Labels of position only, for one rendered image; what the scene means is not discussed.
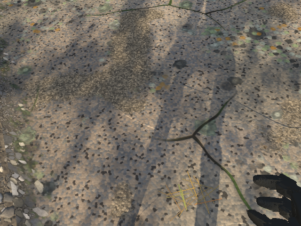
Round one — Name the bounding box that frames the right robot hand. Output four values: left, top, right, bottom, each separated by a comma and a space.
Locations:
247, 173, 301, 226

